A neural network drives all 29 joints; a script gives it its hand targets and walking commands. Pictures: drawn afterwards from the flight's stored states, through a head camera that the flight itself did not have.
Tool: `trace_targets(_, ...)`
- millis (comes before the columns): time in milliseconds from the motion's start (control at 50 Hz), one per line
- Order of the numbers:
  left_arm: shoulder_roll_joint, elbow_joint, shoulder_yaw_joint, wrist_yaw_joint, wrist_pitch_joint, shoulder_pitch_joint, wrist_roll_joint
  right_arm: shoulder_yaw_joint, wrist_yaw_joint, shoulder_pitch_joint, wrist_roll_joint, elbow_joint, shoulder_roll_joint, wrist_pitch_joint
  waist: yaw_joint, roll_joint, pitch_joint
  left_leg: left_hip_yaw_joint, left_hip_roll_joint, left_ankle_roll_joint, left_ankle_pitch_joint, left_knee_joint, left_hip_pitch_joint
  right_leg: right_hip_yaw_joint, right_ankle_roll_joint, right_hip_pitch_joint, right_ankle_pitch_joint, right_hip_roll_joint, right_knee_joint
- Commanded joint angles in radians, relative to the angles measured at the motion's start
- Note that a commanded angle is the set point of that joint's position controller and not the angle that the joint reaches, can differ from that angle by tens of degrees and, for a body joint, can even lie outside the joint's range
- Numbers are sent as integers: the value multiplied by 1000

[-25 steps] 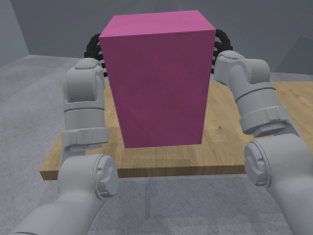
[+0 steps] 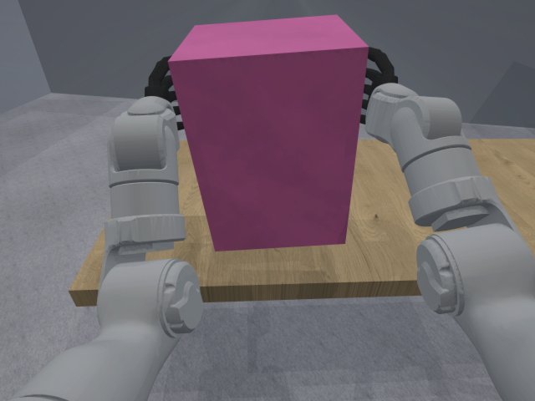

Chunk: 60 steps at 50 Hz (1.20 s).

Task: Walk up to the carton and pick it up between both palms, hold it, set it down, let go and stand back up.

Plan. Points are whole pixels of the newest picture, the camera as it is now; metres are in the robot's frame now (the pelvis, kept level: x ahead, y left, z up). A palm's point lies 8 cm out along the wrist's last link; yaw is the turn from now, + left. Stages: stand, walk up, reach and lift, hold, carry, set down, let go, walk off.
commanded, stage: hold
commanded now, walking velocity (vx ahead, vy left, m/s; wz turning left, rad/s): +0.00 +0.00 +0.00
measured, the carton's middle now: (273, 138) +0.38 +0.00 +0.28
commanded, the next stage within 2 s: none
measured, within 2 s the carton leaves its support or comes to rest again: neither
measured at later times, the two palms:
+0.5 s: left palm (162, 131) +0.39 +0.16 +0.29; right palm (361, 127) +0.39 -0.13 +0.30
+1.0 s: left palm (147, 97) +0.38 +0.17 +0.34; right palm (366, 87) +0.39 -0.12 +0.35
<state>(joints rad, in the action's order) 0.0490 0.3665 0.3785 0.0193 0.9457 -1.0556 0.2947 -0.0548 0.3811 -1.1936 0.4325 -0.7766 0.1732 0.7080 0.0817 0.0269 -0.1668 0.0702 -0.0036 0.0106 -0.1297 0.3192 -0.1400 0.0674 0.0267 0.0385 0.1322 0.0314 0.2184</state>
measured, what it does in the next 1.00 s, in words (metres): stands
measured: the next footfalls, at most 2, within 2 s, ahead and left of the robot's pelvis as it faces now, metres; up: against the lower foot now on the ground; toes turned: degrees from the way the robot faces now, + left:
none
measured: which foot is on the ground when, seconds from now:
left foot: down 0.00-1.00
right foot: down 0.00-1.00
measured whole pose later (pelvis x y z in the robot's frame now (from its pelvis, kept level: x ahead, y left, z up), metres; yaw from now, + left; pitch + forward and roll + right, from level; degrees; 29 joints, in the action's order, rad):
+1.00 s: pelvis +0.01 +0.00 +0.00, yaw +0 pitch -2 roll -1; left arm 0.10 0.31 0.34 0.04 1.02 -1.09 0.30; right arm -0.06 0.40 -1.24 0.45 -0.75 0.17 0.75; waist 0.08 0.04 -0.16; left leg 0.06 0.00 0.00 -0.16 0.34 -0.14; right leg 0.06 0.02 0.02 0.14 0.03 0.20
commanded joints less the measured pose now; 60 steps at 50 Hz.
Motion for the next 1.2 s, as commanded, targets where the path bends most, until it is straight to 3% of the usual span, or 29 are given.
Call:
trace_targets(0, -497, -115, -316, 141, -70, -718, -196, 129, -95, -687, 114, 234, -405, -32, 5, -70, -318, -46, 44, 40, 222, -9, 131, -2, -50, -46, -127, 25, -18)
trace_targets(20, -497, -115, -316, 141, -70, -718, -196, 130, -95, -687, 114, 234, -405, -32, 5, -70, -319, -46, 44, 40, 223, -8, 132, -2, -51, -46, -127, 25, -18)
trace_targets(60, -400, -102, -275, 126, -83, -722, -152, 67, -88, -685, 33, 181, -415, -44, 5, -56, -252, -58, 44, 39, 189, 14, 143, 0, -40, 38, -51, 25, -11)
trace_targets(120, -396, -52, -251, 111, -91, -721, -130, 43, -105, -682, -2, 134, -411, -61, -16, -58, -216, -66, 37, 30, 111, 1, 106, 7, -32, 72, 56, 18, -18)
trace_targets(220, -413, -49, -266, 100, -105, -707, -135, 51, -112, -692, -18, 172, -426, -75, -18, -62, -295, -69, 37, 20, 171, 12, 104, -3, -39, 14, -25, 17, -6)
trace_targets(360, -455, -170, -360, 109, -95, -665, -174, 112, -78, -657, 7, 316, -458, -67, 18, -87, -417, -54, 44, 26, 338, 46, 169, -15, -40, -46, -212, 25, 4)
trace_targets(540, -487, -294, -455, 106, -45, -672, -214, 175, -50, -669, 55, 453, -478, -34, 38, -108, -454, -44, 43, 29, 392, 67, 186, -11, -44, -57, -263, 32, 16)
trace_targets(760, -435, -237, -384, 120, 20, -677, -181, 171, -42, -692, 118, 335, -408, 12, 5, -101, -373, -51, 40, 41, 415, 61, 184, -5, -46, -66, -252, 35, 3)
trace_targets(1000, -380, -149, -330, 146, -12, -693, -169, 106, -45, -703, 109, 223, -353, 12, 11, -89, -312, -52, 38, 61, 391, 37, 178, -3, -32, -25, -199, 34, -35)
trace_targets(1020, -539, -171, -361, 177, -11, -519, -239, 141, -50, -561, 193, 313, -283, 13, 11, -194, -396, -18, 15, 98, 490, 6, 225, -45, -20, -129, -309, 12, -24)
trace_targets(1040, -487, -223, -383, 195, -19, -587, -202, 140, -53, -584, 169, 282, -326, 12, 30, -143, -362, -13, 32, 93, 537, 12, 216, -27, -23, -123, -343, 31, -12)
trace_targets(1060, -512, -222, -388, 208, -18, -584, -202, 139, -58, -599, 166, 293, -315, 14, 24, -165, -371, -13, 29, 96, 503, 3, 237, -32, -20, -100, -308, 22, -20)
trace_targets(1100, -514, -243, -393, 211, -28, -635, -211, 123, -72, -616, 141, 273, -332, 8, 39, -140, -322, -17, 29, 86, 370, -27, 169, -29, -20, -97, -232, 24, -15)
trace_targets(1180, -519, -214, -367, 169, -52, -749, -226, 95, -103, -693, 101, 234, -388, -14, 35, -105, -278, -30, 28, 57, 132, -56, 54, -11, -29, -85, -98, 33, 5)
